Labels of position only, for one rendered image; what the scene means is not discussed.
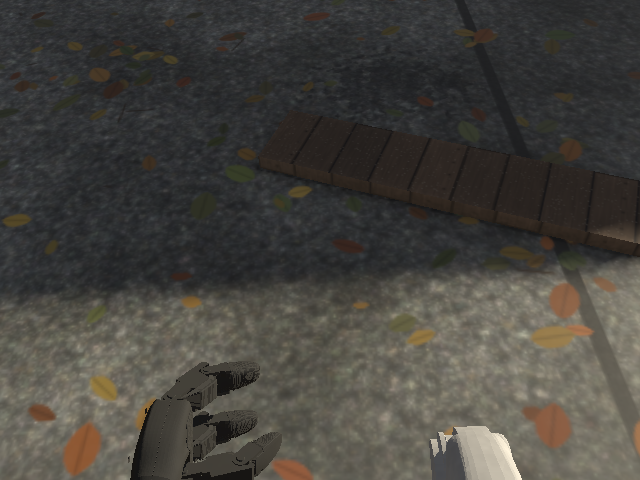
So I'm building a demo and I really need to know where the robot right thigh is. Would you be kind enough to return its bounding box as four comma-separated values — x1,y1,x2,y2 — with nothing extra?
429,426,522,480

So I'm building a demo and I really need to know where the left robot hand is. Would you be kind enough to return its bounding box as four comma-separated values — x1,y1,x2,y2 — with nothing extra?
128,361,282,480

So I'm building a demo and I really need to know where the robot right shin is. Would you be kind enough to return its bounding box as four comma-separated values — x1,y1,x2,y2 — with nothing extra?
495,433,513,458

